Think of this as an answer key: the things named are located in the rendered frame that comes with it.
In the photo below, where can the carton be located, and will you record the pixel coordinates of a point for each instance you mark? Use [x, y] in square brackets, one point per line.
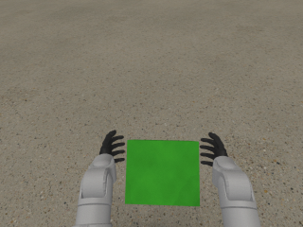
[162, 172]

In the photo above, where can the robot right forearm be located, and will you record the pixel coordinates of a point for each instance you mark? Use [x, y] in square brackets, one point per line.
[236, 194]

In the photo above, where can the right robot hand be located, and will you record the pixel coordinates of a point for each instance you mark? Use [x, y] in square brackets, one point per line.
[218, 148]

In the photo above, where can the left robot hand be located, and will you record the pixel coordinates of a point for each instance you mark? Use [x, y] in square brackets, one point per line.
[108, 146]

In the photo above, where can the robot left forearm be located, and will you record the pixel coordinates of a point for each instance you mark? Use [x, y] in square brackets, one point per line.
[96, 193]

